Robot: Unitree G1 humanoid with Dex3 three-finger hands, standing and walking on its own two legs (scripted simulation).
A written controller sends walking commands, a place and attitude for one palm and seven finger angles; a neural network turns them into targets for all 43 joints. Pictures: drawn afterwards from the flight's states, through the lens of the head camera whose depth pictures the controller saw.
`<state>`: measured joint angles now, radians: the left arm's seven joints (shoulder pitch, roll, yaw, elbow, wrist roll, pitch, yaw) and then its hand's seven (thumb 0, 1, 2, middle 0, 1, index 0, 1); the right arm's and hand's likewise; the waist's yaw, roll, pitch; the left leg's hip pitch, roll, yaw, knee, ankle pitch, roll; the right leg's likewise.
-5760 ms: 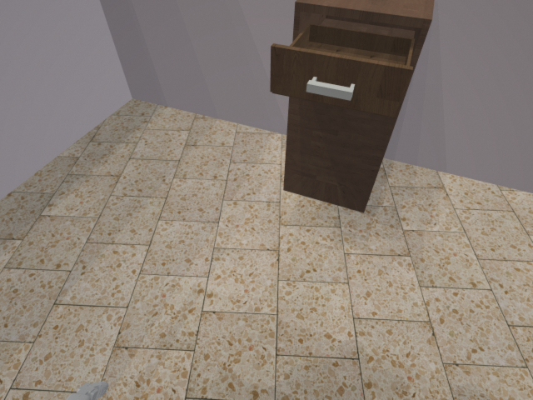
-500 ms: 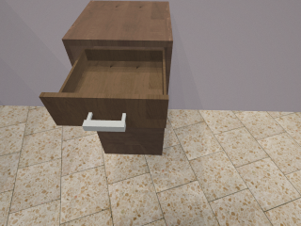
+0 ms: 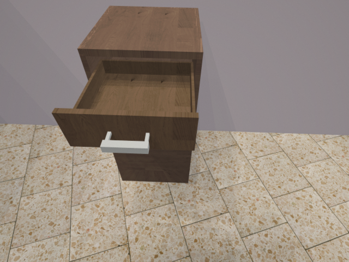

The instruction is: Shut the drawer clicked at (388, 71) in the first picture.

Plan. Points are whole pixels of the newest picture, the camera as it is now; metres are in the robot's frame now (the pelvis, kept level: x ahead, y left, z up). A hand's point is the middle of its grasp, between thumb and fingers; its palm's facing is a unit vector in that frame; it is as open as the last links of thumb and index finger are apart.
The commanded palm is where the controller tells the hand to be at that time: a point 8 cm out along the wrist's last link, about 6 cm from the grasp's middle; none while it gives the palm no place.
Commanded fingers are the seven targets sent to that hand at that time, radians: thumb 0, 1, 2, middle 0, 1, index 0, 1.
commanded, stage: shuffle to correct the standing spot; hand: left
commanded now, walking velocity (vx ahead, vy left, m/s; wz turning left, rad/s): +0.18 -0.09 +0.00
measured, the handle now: (126, 141) +0.41 +0.16 +0.03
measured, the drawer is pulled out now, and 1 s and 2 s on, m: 0.29 0.29 0.29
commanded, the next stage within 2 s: come to a stop and stand still in 0.42 s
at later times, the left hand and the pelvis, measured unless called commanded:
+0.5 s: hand out of the picture +0.09 +0.14 -0.17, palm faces +0.00 -0.98 -0.21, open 7.3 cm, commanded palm none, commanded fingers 0.00 0.90 0.90 -0.20 -0.30 -0.20 -0.30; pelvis +0.08 -0.04 +0.00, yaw +0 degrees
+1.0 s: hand out of the picture +0.11 +0.12 -0.17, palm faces +0.09 -0.96 -0.26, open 7.4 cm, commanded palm none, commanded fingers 0.00 0.90 0.90 -0.20 -0.30 -0.20 -0.30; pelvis +0.08 -0.07 +0.00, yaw +1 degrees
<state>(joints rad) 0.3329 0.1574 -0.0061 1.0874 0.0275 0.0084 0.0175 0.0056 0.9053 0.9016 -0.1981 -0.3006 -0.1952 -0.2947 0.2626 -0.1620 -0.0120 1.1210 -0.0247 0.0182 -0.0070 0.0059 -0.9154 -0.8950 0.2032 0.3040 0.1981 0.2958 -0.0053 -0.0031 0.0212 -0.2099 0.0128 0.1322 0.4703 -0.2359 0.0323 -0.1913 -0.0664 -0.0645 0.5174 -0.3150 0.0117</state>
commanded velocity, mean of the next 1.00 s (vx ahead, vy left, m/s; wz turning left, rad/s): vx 0.05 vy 0.02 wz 0.00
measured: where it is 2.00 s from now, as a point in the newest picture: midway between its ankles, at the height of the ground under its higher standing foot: outside the picture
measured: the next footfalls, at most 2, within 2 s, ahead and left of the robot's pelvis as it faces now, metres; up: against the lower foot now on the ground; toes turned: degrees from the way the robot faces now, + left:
right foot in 0.58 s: +0.20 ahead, -0.18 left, +0.00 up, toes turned -7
left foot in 1.08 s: +0.16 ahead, +0.06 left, +0.00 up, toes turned +5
